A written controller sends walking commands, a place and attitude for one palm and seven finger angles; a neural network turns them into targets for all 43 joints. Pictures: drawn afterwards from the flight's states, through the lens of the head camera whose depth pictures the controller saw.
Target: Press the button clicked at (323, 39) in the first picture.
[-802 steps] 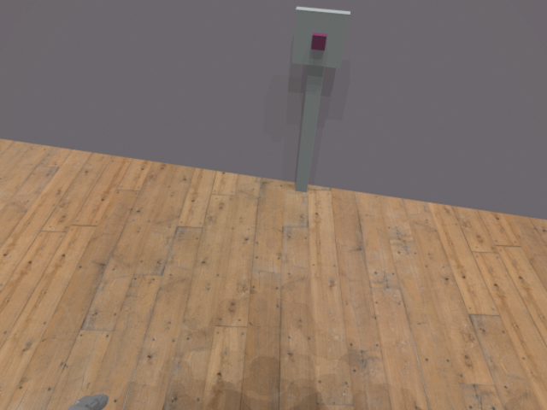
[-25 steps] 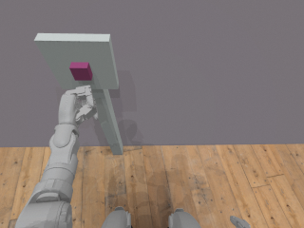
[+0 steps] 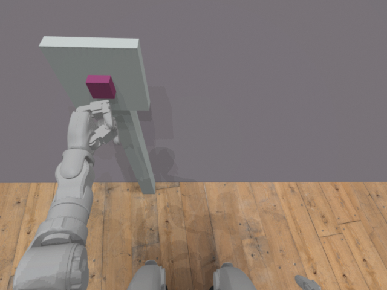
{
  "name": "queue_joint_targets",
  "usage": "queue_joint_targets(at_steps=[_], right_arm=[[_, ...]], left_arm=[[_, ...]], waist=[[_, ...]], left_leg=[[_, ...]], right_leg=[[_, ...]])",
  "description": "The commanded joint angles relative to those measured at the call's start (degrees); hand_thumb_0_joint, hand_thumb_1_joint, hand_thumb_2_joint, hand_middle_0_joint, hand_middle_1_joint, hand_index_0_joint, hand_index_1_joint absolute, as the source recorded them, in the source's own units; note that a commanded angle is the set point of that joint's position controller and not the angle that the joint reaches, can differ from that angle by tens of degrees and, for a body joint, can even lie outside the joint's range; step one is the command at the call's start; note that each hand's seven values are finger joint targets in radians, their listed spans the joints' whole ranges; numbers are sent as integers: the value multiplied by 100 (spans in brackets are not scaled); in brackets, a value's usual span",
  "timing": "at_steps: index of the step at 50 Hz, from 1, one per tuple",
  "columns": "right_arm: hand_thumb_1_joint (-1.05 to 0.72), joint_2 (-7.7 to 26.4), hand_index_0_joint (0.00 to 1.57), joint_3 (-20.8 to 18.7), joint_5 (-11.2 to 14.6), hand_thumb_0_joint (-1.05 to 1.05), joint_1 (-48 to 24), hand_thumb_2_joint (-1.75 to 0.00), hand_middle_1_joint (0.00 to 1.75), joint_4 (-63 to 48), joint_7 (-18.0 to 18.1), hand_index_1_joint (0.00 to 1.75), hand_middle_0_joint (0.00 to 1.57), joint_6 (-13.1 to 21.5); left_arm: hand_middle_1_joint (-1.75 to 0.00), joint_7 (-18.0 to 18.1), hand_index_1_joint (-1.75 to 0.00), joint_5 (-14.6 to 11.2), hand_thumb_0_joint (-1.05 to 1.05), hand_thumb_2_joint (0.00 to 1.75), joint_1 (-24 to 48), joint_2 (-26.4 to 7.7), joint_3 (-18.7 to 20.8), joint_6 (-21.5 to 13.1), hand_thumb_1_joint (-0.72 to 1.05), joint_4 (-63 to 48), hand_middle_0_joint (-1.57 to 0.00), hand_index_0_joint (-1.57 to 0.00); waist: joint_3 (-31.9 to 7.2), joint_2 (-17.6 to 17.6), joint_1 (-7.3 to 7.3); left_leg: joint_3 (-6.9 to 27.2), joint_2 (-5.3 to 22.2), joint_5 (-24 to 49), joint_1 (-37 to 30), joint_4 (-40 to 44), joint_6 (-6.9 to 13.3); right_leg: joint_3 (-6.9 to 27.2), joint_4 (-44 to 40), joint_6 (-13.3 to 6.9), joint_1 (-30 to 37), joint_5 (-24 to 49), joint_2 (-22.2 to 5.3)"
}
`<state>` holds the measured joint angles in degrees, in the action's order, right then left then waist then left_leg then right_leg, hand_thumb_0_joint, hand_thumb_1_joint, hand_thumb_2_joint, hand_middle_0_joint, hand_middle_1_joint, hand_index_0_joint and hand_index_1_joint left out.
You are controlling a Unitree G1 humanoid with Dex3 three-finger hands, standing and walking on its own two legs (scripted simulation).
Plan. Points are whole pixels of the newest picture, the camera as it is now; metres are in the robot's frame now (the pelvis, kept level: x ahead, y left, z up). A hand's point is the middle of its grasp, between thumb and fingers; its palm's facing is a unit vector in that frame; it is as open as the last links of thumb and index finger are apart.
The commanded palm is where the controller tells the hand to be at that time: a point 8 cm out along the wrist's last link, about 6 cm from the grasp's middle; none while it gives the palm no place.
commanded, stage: press the button with the knuckle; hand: left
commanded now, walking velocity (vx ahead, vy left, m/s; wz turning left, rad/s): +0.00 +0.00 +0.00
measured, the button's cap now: (101, 86) +0.52 +0.20 +0.09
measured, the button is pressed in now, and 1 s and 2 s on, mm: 0 7 0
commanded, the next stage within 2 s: hold the button down briefly in 0.90 s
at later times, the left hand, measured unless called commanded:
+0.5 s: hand (113, 117) +0.47 +0.17 +0.05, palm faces +0.01 -1.00 -0.02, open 3.2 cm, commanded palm +0.45 +0.22 +0.06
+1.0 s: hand (113, 111) +0.48 +0.17 +0.05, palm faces +0.02 -1.00 -0.03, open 3.5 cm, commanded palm +0.48 +0.22 +0.06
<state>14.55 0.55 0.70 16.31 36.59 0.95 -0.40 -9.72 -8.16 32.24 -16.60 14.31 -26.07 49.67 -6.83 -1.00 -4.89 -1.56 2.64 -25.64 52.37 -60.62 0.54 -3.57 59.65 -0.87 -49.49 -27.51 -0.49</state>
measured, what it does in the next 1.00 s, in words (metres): stands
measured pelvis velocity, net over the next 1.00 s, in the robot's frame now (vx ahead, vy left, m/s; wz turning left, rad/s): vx -0.01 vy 0.01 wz -0.01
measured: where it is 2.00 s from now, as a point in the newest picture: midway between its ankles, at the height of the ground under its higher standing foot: outside the picture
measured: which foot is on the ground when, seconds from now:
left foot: down 0.00-1.00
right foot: down 0.00-1.00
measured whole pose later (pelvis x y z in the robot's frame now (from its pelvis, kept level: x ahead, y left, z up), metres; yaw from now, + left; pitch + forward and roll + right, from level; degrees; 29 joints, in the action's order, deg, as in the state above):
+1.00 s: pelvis -0.01 +0.01 -0.01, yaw +0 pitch +21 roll -3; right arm 14.7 1.9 -1.1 19.1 38.3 0.3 -1.8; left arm -8.9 -4.2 49.0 -23.9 19.0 -27.4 67.1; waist -6.6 -1.4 -9.2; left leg -0.4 2.9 -25.4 60.2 -64.5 1.2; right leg -4.4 61.8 -0.4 -56.2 -26.6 -0.2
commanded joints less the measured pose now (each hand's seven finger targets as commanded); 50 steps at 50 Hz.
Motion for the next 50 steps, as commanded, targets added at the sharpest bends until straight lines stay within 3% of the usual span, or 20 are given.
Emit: queue_joint_targets(at_steps=[1,2,4,7,9,12,14,16,18,20,22,24,26,30,34,35,39,40,46,50], right_arm=[[-90,871,20,-294,-21,0,514,-90,30,-528,38,30,20,130],[-90,878,20,-302,-25,0,534,-90,30,-518,35,30,20,121],[-90,886,20,-298,-45,0,582,-90,30,-560,17,30,20,95],[-90,866,20,-295,-43,0,599,-90,30,-561,-4,30,20,62],[-90,889,20,-313,-54,0,660,-90,30,-576,-7,30,20,40],[-90,862,20,-311,-48,0,689,-90,30,-546,-30,30,20,7],[-90,905,20,-323,-52,0,754,-90,30,-491,-22,30,20,-22],[-90,915,20,-304,-50,0,786,-90,30,-459,-10,30,20,-42],[-90,922,20,-306,-76,0,802,-90,30,-423,1,30,20,-41],[-90,924,20,-313,-93,0,853,-90,30,-397,-2,30,20,-39],[-90,916,20,-320,-108,0,856,-90,30,-391,-22,30,20,-46],[-90,946,20,-319,-100,0,884,-90,30,-351,-24,30,20,-76],[-90,944,20,-300,-91,0,875,-90,30,-329,-18,30,20,-89],[-90,967,20,-289,-107,0,924,-90,30,-274,2,30,20,-110],[-90,991,20,-276,-121,0,954,-90,30,-275,4,30,20,-108],[-90,1001,20,-274,-131,0,953,-90,30,-255,3,30,20,-102],[-90,1039,20,-274,-166,0,1007,-90,30,-224,-5,30,20,-83],[-90,1014,20,-268,-164,0,993,-90,30,-232,-9,30,20,-81],[-90,1073,20,-226,-182,0,1046,-90,30,-163,11,30,20,-38],[-90,1107,20,-223,-194,0,1097,-90,30,-119,13,30,20,-11]], left_arm=[[-150,48,-150,-35,0,90,2336,-1112,259,-282,90,-834,-130,-130],[-150,59,-150,-38,0,90,2460,-1204,324,-290,90,-884,-130,-130],[-150,79,-150,-48,0,90,2252,-1359,532,-301,90,-785,-130,-130],[-150,51,-150,-16,0,90,2574,-1296,415,-341,90,-817,-130,-130],[-150,48,-150,-3,0,90,2374,-1492,614,-376,90,-782,-130,-130],[-150,-6,-150,-17,0,90,2600,-1228,360,-365,90,-830,-130,-130],[-150,3,-150,-23,0,90,2644,-1311,451,-325,90,-597,-130,-130],[-150,3,-150,16,0,90,2873,-1492,545,-322,90,-413,-130,-130],[-150,18,-150,60,0,90,3236,-1514,515,-398,90,-462,-130,-130],[-150,12,-150,80,0,90,3322,-1633,601,-495,90,-537,-130,-130],[-150,-6,-150,47,0,90,3325,-1520,529,-531,90,-590,-130,-130],[-150,-4,-150,27,0,90,3296,-1611,631,-502,90,-343,-130,-130],[-150,-18,-150,57,0,90,3602,-1638,569,-498,90,-326,-130,-130],[-150,28,-150,117,0,90,3856,-1739,620,-459,90,-35,-130,-130],[-150,48,-150,156,0,90,4129,-1772,597,-483,90,8,-130,-130],[-150,65,-150,147,0,90,4268,-1708,531,-477,90,56,-130,-130],[-150,119,-150,198,0,90,4526,-1883,612,-543,90,-37,-130,-130],[-150,123,-150,199,0,90,4553,-1730,496,-543,90,13,-130,-130],[-150,186,-150,272,0,90,5062,-2090,624,-556,90,201,-130,-130],[-150,172,-150,292,0,90,5220,-2019,527,-528,90,383,-130,-130]], waist=[[-2239,-153,-109],[-2313,-121,-134],[-2413,-110,-28],[-2342,-155,-144],[-2544,-176,-44],[-2444,-311,-167],[-2315,-48,-231],[-2188,-124,-237],[-2302,-307,-307],[-2623,-545,-244],[-2783,-530,-273],[-2615,-294,-318],[-2491,-460,-372],[-2410,-401,-464],[-2519,-602,-484],[-2463,-561,-567],[-2746,-665,-572],[-2725,-685,-600],[-2587,-628,-722],[-2564,-777,-802]], left_leg=[[274,-219,1410,-1575,631,70],[272,-205,1436,-1581,612,79],[257,-216,1563,-1525,606,69],[220,-210,1449,-1478,585,88],[226,-206,1648,-1528,561,77],[230,-185,1701,-1661,578,72],[256,-167,1646,-1549,550,91],[246,-189,1428,-1362,562,94],[296,-174,1437,-1526,534,95],[343,-155,1718,-1834,511,58],[350,-139,1901,-1970,472,55],[364,-132,1817,-1789,456,67],[370,-142,1606,-1729,478,69],[397,-138,1465,-1636,447,86],[484,-123,1453,-1819,449,59],[516,-110,1382,-1840,456,63],[570,-97,1472,-1974,414,57],[559,-105,1434,-1972,412,57],[572,-125,931,-1584,382,97],[649,-104,803,-1717,402,75]], right_leg=[[243,-811,-15,818,1679,193],[255,-808,-1,841,1715,197],[266,-769,-13,983,1840,204],[284,-800,7,921,1796,208],[295,-736,-9,1018,1952,220],[261,-779,-4,861,1955,231],[251,-791,10,766,1895,243],[280,-812,9,772,1729,235],[262,-774,-2,571,1614,236],[232,-703,-31,547,1735,243],[215,-689,-20,544,1864,257],[205,-702,-4,512,1816,264],[222,-736,-7,430,1639,266],[222,-750,6,288,1475,270],[171,-706,-26,61,1319,281],[155,-729,-16,-53,1227,281],[144,-670,-28,-104,1228,283],[146,-693,-23,-126,1195,288],[205,-729,-9,-165,865,287],[160,-721,-32,-452,725,291]])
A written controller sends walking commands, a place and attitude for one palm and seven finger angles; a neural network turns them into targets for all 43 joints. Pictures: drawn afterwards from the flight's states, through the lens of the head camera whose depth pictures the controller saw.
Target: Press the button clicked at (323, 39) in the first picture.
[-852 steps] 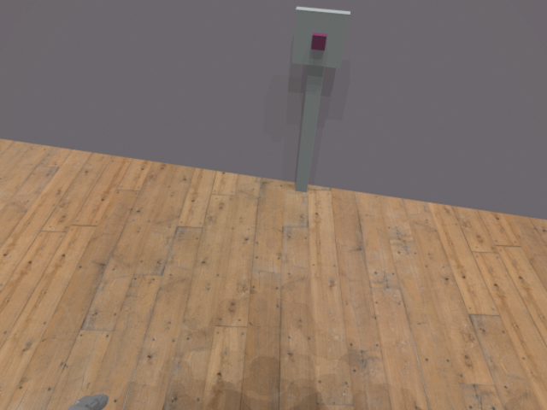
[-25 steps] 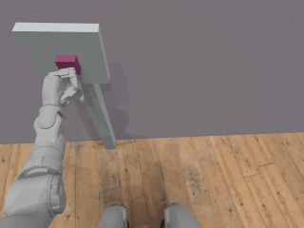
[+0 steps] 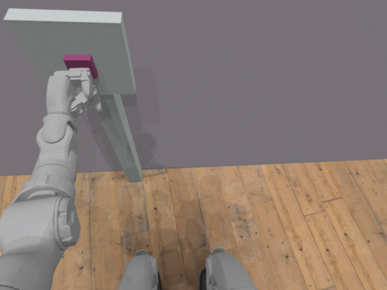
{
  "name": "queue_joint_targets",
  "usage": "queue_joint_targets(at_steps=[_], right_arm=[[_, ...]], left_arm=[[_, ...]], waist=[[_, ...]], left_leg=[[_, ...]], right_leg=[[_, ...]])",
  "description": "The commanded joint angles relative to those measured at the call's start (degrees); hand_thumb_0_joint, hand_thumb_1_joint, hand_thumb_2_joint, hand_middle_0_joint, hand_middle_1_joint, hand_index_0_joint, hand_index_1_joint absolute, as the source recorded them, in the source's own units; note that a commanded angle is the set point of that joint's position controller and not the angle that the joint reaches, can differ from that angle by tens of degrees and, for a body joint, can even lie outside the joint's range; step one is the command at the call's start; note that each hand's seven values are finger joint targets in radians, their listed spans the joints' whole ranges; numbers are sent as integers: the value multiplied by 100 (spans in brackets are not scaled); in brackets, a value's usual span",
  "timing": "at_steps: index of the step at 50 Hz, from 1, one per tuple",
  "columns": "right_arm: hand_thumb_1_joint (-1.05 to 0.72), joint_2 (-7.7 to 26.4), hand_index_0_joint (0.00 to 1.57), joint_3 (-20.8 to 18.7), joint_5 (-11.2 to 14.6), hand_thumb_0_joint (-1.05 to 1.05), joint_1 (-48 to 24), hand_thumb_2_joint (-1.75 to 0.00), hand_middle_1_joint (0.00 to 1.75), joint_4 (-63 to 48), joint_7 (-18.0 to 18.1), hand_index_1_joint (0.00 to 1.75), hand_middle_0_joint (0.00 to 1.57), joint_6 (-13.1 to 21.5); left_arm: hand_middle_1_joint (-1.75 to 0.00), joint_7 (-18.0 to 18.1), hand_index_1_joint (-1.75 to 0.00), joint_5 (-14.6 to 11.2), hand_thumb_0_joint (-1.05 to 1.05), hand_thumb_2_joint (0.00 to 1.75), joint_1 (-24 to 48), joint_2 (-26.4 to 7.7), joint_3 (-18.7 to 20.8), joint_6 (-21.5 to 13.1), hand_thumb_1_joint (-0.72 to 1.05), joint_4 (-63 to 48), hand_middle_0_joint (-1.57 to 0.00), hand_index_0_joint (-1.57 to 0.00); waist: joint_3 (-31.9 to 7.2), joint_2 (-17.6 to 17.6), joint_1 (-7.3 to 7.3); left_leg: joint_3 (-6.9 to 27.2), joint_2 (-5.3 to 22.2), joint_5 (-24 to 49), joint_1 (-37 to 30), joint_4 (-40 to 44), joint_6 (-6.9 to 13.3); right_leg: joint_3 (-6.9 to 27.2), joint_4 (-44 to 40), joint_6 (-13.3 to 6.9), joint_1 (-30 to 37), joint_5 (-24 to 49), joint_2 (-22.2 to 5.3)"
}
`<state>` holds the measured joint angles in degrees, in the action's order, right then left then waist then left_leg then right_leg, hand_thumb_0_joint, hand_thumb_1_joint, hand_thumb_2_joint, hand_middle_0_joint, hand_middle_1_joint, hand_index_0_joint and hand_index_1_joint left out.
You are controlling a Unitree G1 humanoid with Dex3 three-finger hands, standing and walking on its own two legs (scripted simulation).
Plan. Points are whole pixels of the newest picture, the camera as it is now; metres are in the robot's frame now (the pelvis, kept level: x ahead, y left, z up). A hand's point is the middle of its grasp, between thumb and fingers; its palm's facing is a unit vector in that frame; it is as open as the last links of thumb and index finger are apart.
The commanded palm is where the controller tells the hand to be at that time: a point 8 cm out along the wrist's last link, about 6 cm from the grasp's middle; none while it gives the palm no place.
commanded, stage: hold the button down briefly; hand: left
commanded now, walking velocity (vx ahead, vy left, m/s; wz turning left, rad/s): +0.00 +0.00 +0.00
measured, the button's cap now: (82, 64) +0.54 +0.19 +0.10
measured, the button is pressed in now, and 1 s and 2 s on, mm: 7 0 0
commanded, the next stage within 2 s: pull the fist back off the button in 0.18 s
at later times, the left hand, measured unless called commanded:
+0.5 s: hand (95, 96) +0.49 +0.17 +0.06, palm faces +0.03 -1.00 -0.03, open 3.5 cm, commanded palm +0.47 +0.20 +0.07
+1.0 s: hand (95, 120) +0.44 +0.16 +0.06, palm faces +0.01 -1.00 -0.02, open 3.1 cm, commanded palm +0.40 +0.21 +0.07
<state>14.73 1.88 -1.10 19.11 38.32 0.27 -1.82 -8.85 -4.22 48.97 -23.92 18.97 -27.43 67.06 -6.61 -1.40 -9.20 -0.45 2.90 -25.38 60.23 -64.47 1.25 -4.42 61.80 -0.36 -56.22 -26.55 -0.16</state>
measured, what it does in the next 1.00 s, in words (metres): stands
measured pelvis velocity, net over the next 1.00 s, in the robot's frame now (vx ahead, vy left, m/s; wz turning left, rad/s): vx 0.03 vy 0.00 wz -0.01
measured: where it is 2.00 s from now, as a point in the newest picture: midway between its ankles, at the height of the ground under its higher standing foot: outside the picture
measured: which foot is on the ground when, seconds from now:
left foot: down 0.00-1.00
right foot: down 0.00-1.00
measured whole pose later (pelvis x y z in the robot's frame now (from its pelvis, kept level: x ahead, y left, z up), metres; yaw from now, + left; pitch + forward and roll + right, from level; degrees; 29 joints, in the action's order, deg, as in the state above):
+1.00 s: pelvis +0.03 +0.00 +0.02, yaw -1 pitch +18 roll -2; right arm 14.0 0.5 0.9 17.8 33.7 -0.5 -3.2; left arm -8.5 -8.7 25.4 -15.4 14.3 -25.2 43.2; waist -7.3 -1.2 -5.0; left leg -2.4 2.9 -26.3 50.5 -59.1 1.2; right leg -2.4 57.1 -0.1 -47.7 -27.1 0.1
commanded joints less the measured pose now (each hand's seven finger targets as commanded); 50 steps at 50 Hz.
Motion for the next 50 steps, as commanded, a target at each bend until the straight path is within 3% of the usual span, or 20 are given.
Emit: queue_joint_targets(at_steps=[1,2,4,7,13,16,17,19,20,21,22,24,29,31,34,39,41,43,46,50], right_arm=[[-90,1091,20,-349,-17,0,809,-90,30,-304,82,30,20,145],[-90,1081,20,-351,-28,0,818,-90,30,-315,79,30,20,160],[-90,1113,20,-365,-33,0,867,-90,30,-312,72,30,20,154],[-90,1092,20,-355,-32,0,869,-90,30,-307,61,30,20,174],[-90,1126,20,-327,-31,0,915,-90,30,-283,86,30,20,201],[-90,1111,20,-340,-33,0,897,-90,30,-273,82,30,20,226],[-90,1140,20,-342,-29,0,922,-90,30,-297,90,30,20,216],[-90,1098,20,-340,-26,0,877,-90,30,-347,60,30,20,216],[-90,1093,20,-346,-28,0,869,-90,30,-347,49,30,20,212],[-90,1108,20,-359,-22,0,882,-90,30,-365,45,30,20,200],[-90,1101,20,-360,-16,0,868,-90,30,-370,40,30,20,192],[-90,1101,20,-382,-13,0,853,-90,30,-415,28,30,20,174],[-90,1021,20,-404,22,0,760,-90,30,-488,10,30,20,132],[-90,1029,20,-416,42,0,728,-90,30,-528,13,30,20,105],[-90,961,20,-409,60,0,639,-90,30,-620,-2,30,20,75],[-90,928,20,-435,116,0,512,-90,30,-788,-14,30,20,4],[-90,873,20,-438,146,0,421,-90,30,-922,-33,30,20,-12],[-90,856,20,-465,156,0,366,-90,30,-985,-45,30,20,-1],[-90,805,20,-467,204,0,264,-90,30,-1006,-35,30,20,14],[-90,805,20,-484,216,0,169,-90,30,-992,9,30,20,80]], left_arm=[[-150,91,-150,-121,0,90,3664,-1320,56,-406,90,-1482,-130,-130],[-150,83,-150,-108,0,90,3660,-1291,31,-415,90,-1513,-130,-130],[-150,86,-150,-116,0,90,3541,-1361,132,-407,90,-1431,-130,-130],[-150,99,-150,-109,0,90,3713,-1199,-40,-387,90,-1488,-130,-130],[-150,147,-150,-55,0,90,3797,-1473,105,-330,90,-1274,-130,-130],[-150,114,-150,-73,0,90,3784,-1221,-73,-290,90,-1246,-130,-130],[-150,119,-150,-82,0,90,3618,-1465,142,-283,90,-1252,-130,-130],[-150,83,-150,-89,0,90,3447,-1119,-91,-272,90,-1295,-130,-130],[-150,87,-150,-118,0,90,3435,-1028,-137,-260,90,-1328,-130,-130],[-150,99,-150,-122,0,90,3278,-1100,-56,-241,90,-1308,-130,-130],[-150,109,-150,-129,0,90,3273,-990,-150,-230,90,-1362,-130,-130],[-150,117,-150,-129,0,90,2988,-1027,-53,-254,90,-1433,-130,-130],[-150,122,-150,-169,0,90,2610,-633,-288,-266,90,-1735,-130,-130],[-150,125,-150,-212,0,90,2226,-763,-132,-264,90,-1788,-130,-130],[-150,89,-150,-259,0,90,1761,-599,-184,-291,90,-2018,-130,-130],[-150,88,-150,-393,0,90,760,-701,57,-236,90,-2409,-130,-130],[-150,83,-150,-413,0,90,303,-562,-31,-219,90,-2803,-130,-130],[-150,92,-150,-474,0,90,-41,-450,-71,-218,90,-3203,-130,-130],[-150,68,-150,-544,0,90,-350,-123,-351,-165,90,-3608,-130,-130],[-150,71,-150,-592,0,90,-662,-65,-406,-173,90,-4000,-130,-130]], waist=[[-2650,-770,-368],[-2768,-900,-328],[-2810,-694,-331],[-2760,-810,-369],[-2509,-642,-422],[-2533,-753,-462],[-2590,-688,-348],[-2646,-899,-316],[-2609,-827,-332],[-2581,-780,-275],[-2540,-685,-330],[-2645,-668,-193],[-2608,-603,-133],[-2583,-412,-28],[-2629,-430,94],[-2473,-134,308],[-2476,-267,424],[-2548,-260,451],[-2301,-166,392],[-2275,-171,433]], left_leg=[[532,-139,730,-2486,782,16],[530,-149,793,-2552,786,4],[560,-130,844,-2557,786,11],[545,-151,659,-2498,805,15],[517,-163,384,-2136,791,56],[527,-163,331,-2222,771,46],[521,-158,372,-2174,785,36],[554,-156,458,-2402,837,10],[556,-151,451,-2416,843,14],[544,-150,444,-2390,854,8],[543,-147,466,-2401,866,21],[521,-152,564,-2466,886,5],[445,-164,716,-2567,932,8],[399,-167,800,-2509,958,11],[333,-185,1124,-2566,977,11],[194,-204,1436,-2426,1039,15],[141,-221,1601,-2483,1098,2],[122,-210,1860,-2649,1086,1],[105,-185,1915,-2715,1150,-11],[136,-188,1946,-2787,1161,-26]], right_leg=[[261,-932,-76,258,599,259],[258,-918,-93,297,634,254],[230,-911,-88,307,659,266],[244,-944,-86,284,549,266],[280,-959,-79,296,376,259],[265,-963,-75,150,354,249],[272,-952,-87,285,366,248],[213,-911,-106,139,403,241],[210,-932,-101,151,413,244],[206,-935,-106,184,409,246],[203,-958,-93,187,434,245],[202,-959,-104,309,481,243],[190,-1002,-94,473,618,246],[204,-1047,-93,697,702,255],[216,-1032,-104,965,999,265],[254,-1069,-80,1462,1494,255],[267,-1071,-88,1659,1720,256],[256,-1052,-93,1759,1966,259],[237,-1111,-63,1760,2071,262],[239,-1096,-70,1793,2094,231]])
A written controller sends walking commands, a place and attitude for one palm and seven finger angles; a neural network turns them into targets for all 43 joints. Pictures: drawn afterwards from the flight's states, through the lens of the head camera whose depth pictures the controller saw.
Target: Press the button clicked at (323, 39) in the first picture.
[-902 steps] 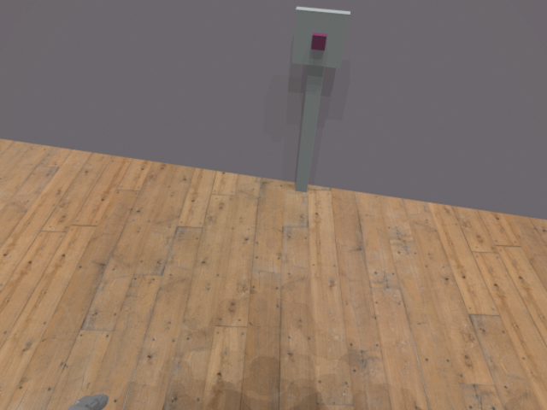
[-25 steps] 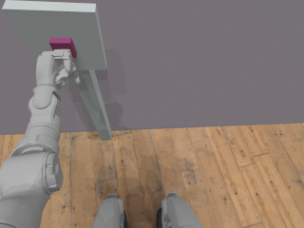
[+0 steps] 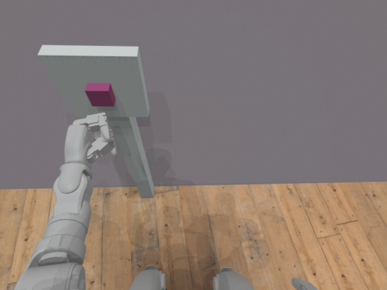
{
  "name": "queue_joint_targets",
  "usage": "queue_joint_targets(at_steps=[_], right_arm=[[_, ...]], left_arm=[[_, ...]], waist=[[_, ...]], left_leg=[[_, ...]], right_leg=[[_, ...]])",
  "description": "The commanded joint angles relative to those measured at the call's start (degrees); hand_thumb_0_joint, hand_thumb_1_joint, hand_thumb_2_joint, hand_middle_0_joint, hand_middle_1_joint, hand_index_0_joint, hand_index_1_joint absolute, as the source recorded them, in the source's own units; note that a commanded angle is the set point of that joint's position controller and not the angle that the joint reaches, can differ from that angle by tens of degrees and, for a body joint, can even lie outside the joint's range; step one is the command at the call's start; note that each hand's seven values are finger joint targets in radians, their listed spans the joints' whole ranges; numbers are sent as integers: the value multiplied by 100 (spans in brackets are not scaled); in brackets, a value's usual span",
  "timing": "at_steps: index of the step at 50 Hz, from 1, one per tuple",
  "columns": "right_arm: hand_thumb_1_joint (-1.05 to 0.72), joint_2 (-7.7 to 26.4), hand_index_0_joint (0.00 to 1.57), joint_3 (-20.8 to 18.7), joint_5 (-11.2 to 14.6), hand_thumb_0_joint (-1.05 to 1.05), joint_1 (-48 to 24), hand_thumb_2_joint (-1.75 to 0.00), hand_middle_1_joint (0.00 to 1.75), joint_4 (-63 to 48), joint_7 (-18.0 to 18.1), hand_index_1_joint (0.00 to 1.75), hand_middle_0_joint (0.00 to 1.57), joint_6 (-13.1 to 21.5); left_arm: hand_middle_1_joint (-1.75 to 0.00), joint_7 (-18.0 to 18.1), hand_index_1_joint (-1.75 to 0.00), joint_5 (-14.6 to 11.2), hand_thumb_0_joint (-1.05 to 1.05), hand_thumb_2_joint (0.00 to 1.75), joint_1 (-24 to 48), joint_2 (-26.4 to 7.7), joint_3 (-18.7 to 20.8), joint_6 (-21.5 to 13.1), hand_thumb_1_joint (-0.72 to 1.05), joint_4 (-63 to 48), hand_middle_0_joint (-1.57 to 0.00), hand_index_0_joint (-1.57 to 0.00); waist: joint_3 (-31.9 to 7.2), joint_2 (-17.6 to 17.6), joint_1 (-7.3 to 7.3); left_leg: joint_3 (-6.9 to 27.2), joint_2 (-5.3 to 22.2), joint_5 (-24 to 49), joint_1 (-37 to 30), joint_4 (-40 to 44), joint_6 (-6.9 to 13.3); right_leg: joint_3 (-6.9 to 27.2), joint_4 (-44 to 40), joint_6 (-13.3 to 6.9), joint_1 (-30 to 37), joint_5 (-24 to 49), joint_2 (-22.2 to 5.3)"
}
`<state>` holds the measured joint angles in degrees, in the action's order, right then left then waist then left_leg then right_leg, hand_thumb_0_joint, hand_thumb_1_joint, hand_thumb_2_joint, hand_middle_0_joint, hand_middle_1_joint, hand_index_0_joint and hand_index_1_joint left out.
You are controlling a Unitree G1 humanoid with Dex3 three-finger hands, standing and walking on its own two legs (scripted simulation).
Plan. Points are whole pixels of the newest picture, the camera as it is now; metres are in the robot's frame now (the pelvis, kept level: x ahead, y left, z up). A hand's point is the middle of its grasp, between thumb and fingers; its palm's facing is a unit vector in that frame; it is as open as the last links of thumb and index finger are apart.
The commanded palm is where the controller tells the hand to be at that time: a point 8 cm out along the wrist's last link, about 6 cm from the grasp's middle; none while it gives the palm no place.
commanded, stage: pull the fist back off the button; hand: left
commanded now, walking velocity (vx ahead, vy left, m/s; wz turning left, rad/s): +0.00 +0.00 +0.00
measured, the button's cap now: (101, 93) +0.51 +0.20 +0.08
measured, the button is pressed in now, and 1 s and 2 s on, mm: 0 0 0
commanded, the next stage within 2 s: draw the hand back to the body in 0.30 s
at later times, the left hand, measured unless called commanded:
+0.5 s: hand (109, 156) +0.37 +0.16 +0.06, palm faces +0.01 -1.00 -0.04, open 3.1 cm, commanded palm +0.33 +0.22 +0.07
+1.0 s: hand (59, 186) +0.27 +0.20 +0.13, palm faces +0.12 -0.97 -0.19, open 3.1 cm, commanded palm +0.23 +0.25 +0.15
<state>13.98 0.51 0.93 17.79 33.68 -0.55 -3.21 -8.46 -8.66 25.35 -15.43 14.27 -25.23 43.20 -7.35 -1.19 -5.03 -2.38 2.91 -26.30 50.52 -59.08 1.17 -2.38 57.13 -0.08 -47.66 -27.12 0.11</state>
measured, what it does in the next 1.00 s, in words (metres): stands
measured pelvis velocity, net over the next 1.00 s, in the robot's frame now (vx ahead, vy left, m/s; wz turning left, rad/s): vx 0.01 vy -0.01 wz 0.03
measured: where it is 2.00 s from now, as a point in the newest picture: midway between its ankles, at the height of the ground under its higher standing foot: outside the picture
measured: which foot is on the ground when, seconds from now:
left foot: down 0.00-1.00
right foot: down 0.00-1.00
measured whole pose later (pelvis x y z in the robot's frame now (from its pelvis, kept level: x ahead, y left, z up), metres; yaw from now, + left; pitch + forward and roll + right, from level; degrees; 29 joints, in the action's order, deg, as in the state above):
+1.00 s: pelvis +0.01 -0.01 +0.05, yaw +2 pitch +5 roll -1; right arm 14.4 1.4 2.8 12.6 31.8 5.0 4.0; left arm -4.8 -9.3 -10.5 -16.9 9.2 -9.1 0.4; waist -4.3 -2.3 0.2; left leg -2.1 1.5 -20.7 25.7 -41.6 0.4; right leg -2.8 40.6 -0.4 -23.0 -22.3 -0.4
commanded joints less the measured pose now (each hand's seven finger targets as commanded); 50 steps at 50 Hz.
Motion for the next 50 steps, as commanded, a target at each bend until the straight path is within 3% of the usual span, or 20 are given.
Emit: queue_joint_targets(at_steps=[1,5,8,10,13,17,18,20,23,24,28,30,39,45,46,47,49,50], right_arm=[[-90,861,20,-350,20,0,251,-90,30,-539,94,30,20,244],[-90,839,20,-356,24,0,141,-90,30,-532,103,30,20,334],[-90,856,20,-364,32,0,34,-90,30,-614,119,30,20,365],[-90,807,20,-343,36,0,-55,-90,30,-680,113,30,20,379],[-90,831,20,-318,27,0,-106,-90,30,-608,166,30,20,390],[-90,805,20,-301,20,0,-196,-90,30,-566,217,30,20,490],[-90,813,20,-293,18,0,-171,-90,30,-561,219,30,20,515],[-90,822,20,-292,22,0,-182,-90,30,-524,225,30,20,537],[-90,868,20,-297,58,0,-218,-90,30,-775,222,30,20,517],[-90,806,20,-269,81,0,-259,-90,30,-860,215,30,20,510],[-90,779,20,-225,155,0,-367,-90,30,-1014,270,30,20,513],[-90,768,20,-205,189,0,-430,-90,30,-1017,296,30,20,545],[-90,760,20,-164,249,0,-692,-90,30,-1073,421,30,20,869],[-90,726,20,-119,275,0,-851,-90,30,-1195,485,30,20,1098],[-90,668,20,-167,197,0,-1092,-90,30,-1136,581,30,20,1051],[-90,597,20,-118,162,0,-1058,-90,30,-1168,629,30,20,1052],[-90,571,20,-72,143,0,-1075,-90,30,-1078,653,30,20,1029],[-90,589,20,-57,130,0,-1100,-90,30,-1053,668,30,20,989]], left_arm=[[-150,23,-150,-156,0,90,1575,-785,-43,-398,90,-1732,-130,-130],[-150,6,-150,-205,0,90,1096,-581,-219,-353,90,-2030,-130,-130],[-150,4,-150,-241,0,90,576,-679,-121,-295,90,-2245,-130,-130],[-150,-1,-150,-253,0,90,317,-491,-262,-244,90,-2395,-130,-130],[-150,55,-150,-219,0,90,838,-705,-163,-233,90,-2391,-130,-130],[-150,58,-150,-189,0,90,1241,-582,-271,-328,90,-2378,-130,-130],[-150,40,-150,-193,0,90,1315,-535,-366,-328,90,-2375,-130,-130],[-150,3,-150,-180,0,90,1254,-510,-375,-293,90,-2137,-130,-130],[-150,-16,-150,-266,0,90,497,-1020,62,-140,90,-2693,-130,-130],[-150,-41,-150,-332,0,90,145,-880,4,-34,90,-2839,-130,-130],[-150,-84,-150,-510,0,90,-549,-937,108,284,90,-3177,-130,-130],[-150,-112,-150,-567,0,90,-659,-847,36,390,90,-3350,-130,-130],[-150,-431,-150,-817,0,90,-1513,-886,43,597,90,-4370,-130,-130],[-150,-579,-150,-976,0,90,-2191,-994,211,904,90,-5159,-130,-130],[-150,206,-150,-118,0,90,-2181,-1608,169,1060,90,-5680,-130,-130],[-150,590,-150,-13,0,90,-2652,-1122,-97,1262,90,-5710,-130,-130],[-150,1016,-150,202,0,90,-3165,-905,-349,1548,90,-5889,-130,-130],[-150,1148,-150,273,0,90,-3236,-964,-304,1637,90,-6039,-130,-130]], waist=[[-2169,-357,18],[-2177,-295,65],[-2098,-101,141],[-2044,-61,165],[-1732,72,51],[-1876,-253,48],[-1932,-158,-8],[-1933,-238,26],[-2460,-369,338],[-2500,-280,370],[-1839,137,372],[-1458,108,307],[-1024,-48,335],[-935,-219,468],[-942,-102,704],[-632,-96,578],[-305,-70,580],[-304,-21,600]], left_leg=[[336,-180,2141,-1960,628,-35],[378,-173,2324,-2086,623,-55],[339,-198,2206,-1911,651,-27],[323,-213,2239,-1911,682,-29],[339,-220,1788,-1607,648,-7],[373,-237,1477,-1767,631,-37],[396,-232,1482,-1775,606,-15],[405,-232,1474,-1782,610,-34],[369,-253,1835,-2112,823,-30],[321,-267,1946,-2149,913,-15],[261,-263,1706,-1881,1227,35],[225,-266,1454,-1904,1375,40],[238,-280,1322,-2461,1792,67],[293,-284,1591,-2888,2028,49],[213,-269,1642,-3213,2291,90],[197,-248,1584,-3342,2445,84],[190,-203,1683,-3529,2642,99],[200,-208,1769,-3650,2752,95]], right_leg=[[17,-631,-108,858,2179,205],[-22,-601,-109,871,2252,184],[7,-628,-107,1079,2286,167],[-9,-630,-93,1142,2349,154],[43,-656,-86,1018,2059,141],[54,-656,-105,785,1644,125],[61,-650,-104,788,1644,137],[47,-641,-107,727,1614,129],[69,-734,-139,1421,1958,147],[68,-821,-117,1678,2143,137],[60,-1144,-72,2056,2145,150],[73,-1349,-37,1984,1927,135],[90,-1852,-26,2275,1714,98],[12,-2010,-47,2566,1968,93],[273,-2446,-127,2700,1904,-71],[217,-2580,-103,2656,1827,-95],[164,-2744,-89,2885,1905,-97],[128,-2830,-84,3025,1990,-90]])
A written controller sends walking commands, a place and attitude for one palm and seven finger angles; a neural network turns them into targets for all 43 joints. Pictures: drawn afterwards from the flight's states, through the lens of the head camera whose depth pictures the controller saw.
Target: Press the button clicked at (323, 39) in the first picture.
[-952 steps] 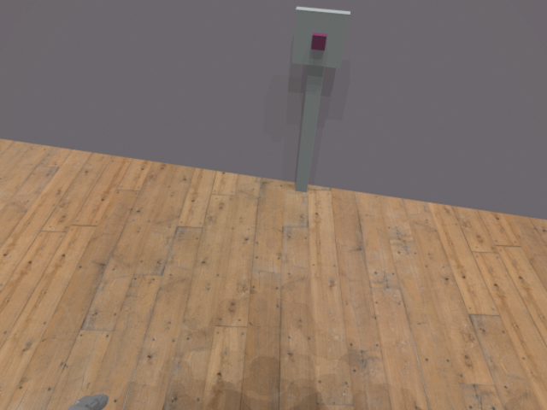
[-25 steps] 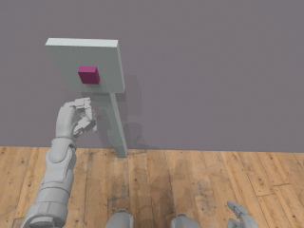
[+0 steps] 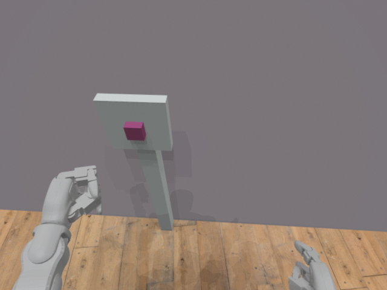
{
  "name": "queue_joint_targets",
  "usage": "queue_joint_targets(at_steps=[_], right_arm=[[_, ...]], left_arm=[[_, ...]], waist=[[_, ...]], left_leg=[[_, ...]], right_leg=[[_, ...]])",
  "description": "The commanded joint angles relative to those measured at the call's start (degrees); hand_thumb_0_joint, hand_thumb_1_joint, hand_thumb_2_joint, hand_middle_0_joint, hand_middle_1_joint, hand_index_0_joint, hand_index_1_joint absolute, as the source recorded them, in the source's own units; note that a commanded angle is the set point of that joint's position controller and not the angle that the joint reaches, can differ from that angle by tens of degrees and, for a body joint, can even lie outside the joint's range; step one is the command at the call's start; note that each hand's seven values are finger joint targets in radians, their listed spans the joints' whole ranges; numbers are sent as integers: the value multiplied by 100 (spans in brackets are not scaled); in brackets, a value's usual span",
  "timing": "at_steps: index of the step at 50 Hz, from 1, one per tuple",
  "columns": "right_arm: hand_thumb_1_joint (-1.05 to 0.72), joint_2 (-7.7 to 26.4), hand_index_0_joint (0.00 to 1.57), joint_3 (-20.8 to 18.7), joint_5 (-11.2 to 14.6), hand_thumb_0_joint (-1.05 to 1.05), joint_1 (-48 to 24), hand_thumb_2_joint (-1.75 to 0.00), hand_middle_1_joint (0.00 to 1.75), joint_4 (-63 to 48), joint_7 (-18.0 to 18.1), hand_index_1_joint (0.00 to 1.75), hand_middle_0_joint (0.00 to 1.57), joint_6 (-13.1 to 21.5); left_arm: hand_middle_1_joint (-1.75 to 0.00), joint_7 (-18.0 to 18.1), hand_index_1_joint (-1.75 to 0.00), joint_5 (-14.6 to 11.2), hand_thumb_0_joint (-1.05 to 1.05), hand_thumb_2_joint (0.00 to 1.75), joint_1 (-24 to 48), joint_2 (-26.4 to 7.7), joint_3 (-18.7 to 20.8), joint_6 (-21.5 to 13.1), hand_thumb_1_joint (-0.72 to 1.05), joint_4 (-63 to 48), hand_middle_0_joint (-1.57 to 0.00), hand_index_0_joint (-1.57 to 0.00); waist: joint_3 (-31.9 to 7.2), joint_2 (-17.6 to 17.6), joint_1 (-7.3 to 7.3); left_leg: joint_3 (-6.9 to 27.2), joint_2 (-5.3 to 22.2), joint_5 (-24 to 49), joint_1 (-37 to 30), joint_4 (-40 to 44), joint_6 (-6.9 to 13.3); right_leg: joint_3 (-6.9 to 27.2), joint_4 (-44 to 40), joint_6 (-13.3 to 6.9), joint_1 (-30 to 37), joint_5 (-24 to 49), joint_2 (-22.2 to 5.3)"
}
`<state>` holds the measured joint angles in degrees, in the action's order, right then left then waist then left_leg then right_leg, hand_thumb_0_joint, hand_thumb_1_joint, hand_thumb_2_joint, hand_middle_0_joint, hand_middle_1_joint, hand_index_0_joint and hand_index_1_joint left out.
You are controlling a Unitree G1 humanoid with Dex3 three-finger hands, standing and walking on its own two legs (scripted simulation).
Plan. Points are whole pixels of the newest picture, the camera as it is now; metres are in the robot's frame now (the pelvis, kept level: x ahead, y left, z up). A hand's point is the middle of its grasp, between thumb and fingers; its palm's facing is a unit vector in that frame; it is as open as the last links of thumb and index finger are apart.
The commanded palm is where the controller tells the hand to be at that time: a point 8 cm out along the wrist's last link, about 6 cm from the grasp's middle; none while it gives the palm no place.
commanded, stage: draw the hand back to the body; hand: left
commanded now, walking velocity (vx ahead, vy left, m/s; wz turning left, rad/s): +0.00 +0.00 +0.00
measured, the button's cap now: (135, 130) +0.50 +0.19 +0.04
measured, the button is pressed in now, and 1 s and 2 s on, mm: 0 0 0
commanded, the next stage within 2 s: step back with the hand held close in 0.88 s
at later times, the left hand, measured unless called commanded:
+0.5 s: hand (44, 203) +0.21 +0.24 +0.17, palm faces +0.35 -0.85 -0.38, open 3.1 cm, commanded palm +0.16 +0.28 +0.19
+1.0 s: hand (20, 218) +0.18 +0.24 +0.19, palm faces +0.40 -0.83 -0.39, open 3.1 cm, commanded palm +0.13 +0.28 +0.20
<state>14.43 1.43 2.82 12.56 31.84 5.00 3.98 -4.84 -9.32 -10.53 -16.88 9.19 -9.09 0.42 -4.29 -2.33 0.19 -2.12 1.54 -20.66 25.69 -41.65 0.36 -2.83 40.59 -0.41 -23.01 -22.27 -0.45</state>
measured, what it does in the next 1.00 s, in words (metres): stands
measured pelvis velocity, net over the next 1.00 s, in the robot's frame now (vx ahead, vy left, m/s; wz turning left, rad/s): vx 0.00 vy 0.00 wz -0.01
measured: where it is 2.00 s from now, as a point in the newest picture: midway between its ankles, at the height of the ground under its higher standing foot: outside the picture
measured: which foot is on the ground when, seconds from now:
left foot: down 0.00-1.00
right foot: down 0.00-1.00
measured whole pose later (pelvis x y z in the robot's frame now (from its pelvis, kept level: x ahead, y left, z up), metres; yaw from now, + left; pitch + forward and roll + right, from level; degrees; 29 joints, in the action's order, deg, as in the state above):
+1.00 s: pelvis +0.00 +0.00 +0.03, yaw -1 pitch -6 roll -1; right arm 12.7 1.4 -0.4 11.5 36.3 5.1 6.6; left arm 5.8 -2.8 -30.8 -18.4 16.2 -5.0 -27.6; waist 1.2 -3.7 3.7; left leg -3.1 1.2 -13.0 5.2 -23.6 0.6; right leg -2.1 21.1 -0.2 -2.2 -13.4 0.0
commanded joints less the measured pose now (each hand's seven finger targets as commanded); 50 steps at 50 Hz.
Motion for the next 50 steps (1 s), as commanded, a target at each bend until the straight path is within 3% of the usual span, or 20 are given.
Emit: queue_joint_targets(at_steps=[1,3,4,8,10,14,21,23,30,32,34,37,42,43,45,46,49,50], right_arm=[[-90,534,20,-129,-73,0,-618,-90,30,-844,121,30,20,246],[-90,554,20,-121,-121,0,-694,-90,30,-785,148,30,20,240],[-90,513,20,-90,-125,0,-732,-90,30,-786,149,30,20,229],[-90,504,20,-62,-194,0,-831,-90,30,-714,140,30,20,249],[-90,468,20,-40,-218,0,-851,-90,30,-717,113,30,20,270],[-90,448,20,-56,-271,0,-888,-90,30,-686,47,30,20,283],[-90,426,20,-107,-301,0,-902,-90,30,-677,-45,30,20,298],[-90,437,20,-135,-305,0,-937,-90,30,-676,-43,30,20,334],[-90,395,20,-172,-286,0,-961,-90,30,-664,-10,30,20,441],[-90,403,20,-180,-287,0,-918,-90,30,-605,-14,30,20,436],[-90,440,20,-212,-284,0,-926,-90,30,-601,3,30,20,434],[-90,440,20,-223,-305,0,-915,-90,30,-582,39,30,20,473],[-90,403,20,-202,-318,0,-966,-90,30,-572,64,30,20,577],[-90,414,20,-203,-327,0,-980,-90,30,-553,65,30,20,589],[-90,392,20,-190,-320,0,-983,-90,30,-545,60,30,20,593],[-90,397,20,-199,-320,0,-969,-90,30,-556,56,30,20,601],[-90,394,20,-199,-318,0,-970,-90,30,-533,49,30,20,598],[-90,418,20,-190,-323,0,-979,-90,30,-510,47,30,20,595]], left_arm=[[-150,886,-150,382,0,90,268,-820,218,103,90,-1846,-130,-130],[-150,1020,-150,475,0,90,329,-970,315,185,90,-2124,-130,-130],[-150,1049,-150,499,0,90,252,-837,231,240,90,-2180,-130,-130],[-150,1147,-150,571,0,90,79,-923,376,344,90,-2501,-130,-130],[-150,1174,-150,594,0,90,-34,-860,378,355,90,-2770,-130,-130],[-150,1175,-150,600,0,90,-611,-870,563,408,90,-3008,-130,-130],[-150,1162,-150,607,0,90,-1212,-1011,947,370,90,-3648,-130,-130],[-150,1163,-150,606,0,90,-1388,-1109,1081,342,90,-3771,-130,-130],[-150,1188,-150,573,0,90,-1782,-1227,1453,170,90,-4154,-130,-130],[-150,1160,-150,578,0,90,-1823,-983,1263,190,90,-3870,-130,-130],[-150,1149,-150,581,0,90,-1700,-953,1208,199,90,-3770,-130,-130],[-150,1181,-150,613,0,90,-1557,-1057,1281,124,90,-3920,-130,-130],[-150,1217,-150,617,0,90,-1565,-1160,1368,58,90,-4092,-130,-130],[-150,1215,-150,617,0,90,-1580,-1196,1407,72,90,-4049,-130,-130],[-150,1200,-150,608,0,90,-1614,-1075,1330,67,90,-3983,-130,-130],[-150,1201,-150,608,0,90,-1585,-1116,1357,59,90,-4046,-130,-130],[-150,1184,-150,601,0,90,-1638,-1045,1314,57,90,-3905,-130,-130],[-150,1187,-150,622,0,90,-1316,-981,1177,62,90,-3871,-130,-130]], waist=[[-475,80,67],[-503,185,87],[-381,23,82],[-230,64,154],[-293,-137,179],[-179,68,243],[-123,-83,318],[-69,52,349],[170,-40,405],[368,35,353],[519,248,320],[288,-52,349],[242,-134,396],[305,7,412],[465,-116,392],[362,-210,398],[533,-117,380],[562,-124,330]], left_leg=[[189,-49,1297,-1265,1118,168],[182,-44,1447,-1529,1296,185],[175,-41,1457,-1630,1402,176],[178,-43,1725,-1967,1690,163],[186,-44,1900,-2161,1804,144],[147,-28,2294,-2265,1903,137],[145,-13,2658,-2360,1936,114],[134,-12,2598,-2348,1935,118],[108,-20,2222,-2252,1958,123],[90,-14,2076,-2225,1990,129],[94,-1,1824,-2200,2035,151],[88,-30,1688,-2288,2055,157],[100,-50,1611,-2284,2069,144],[117,-48,1580,-2249,2081,138],[114,-40,1532,-2202,2112,127],[107,-45,1546,-2247,2113,129],[115,-28,1425,-2209,2174,114],[121,-44,1294,-2189,2195,117]], right_leg=[[131,-1243,-58,653,1566,-25],[143,-1460,-54,879,1671,1],[130,-1517,-55,954,1655,-19],[92,-1811,-64,1265,1835,15],[78,-1850,-75,1443,1953,-5],[69,-1969,-59,1686,2315,6],[63,-2034,-46,1834,2551,18],[75,-2105,-47,1822,2523,45],[95,-2182,-42,1718,2264,45],[88,-2225,-22,1584,2123,48],[108,-2320,-6,1483,1863,48],[135,-2314,-21,1562,1702,25],[167,-2352,-42,1618,1651,28],[182,-2430,-47,1600,1592,58],[171,-2413,-49,1559,1547,44],[185,-2405,-51,1597,1574,36],[174,-2463,-44,1534,1412,52],[176,-2499,-37,1484,1262,50]])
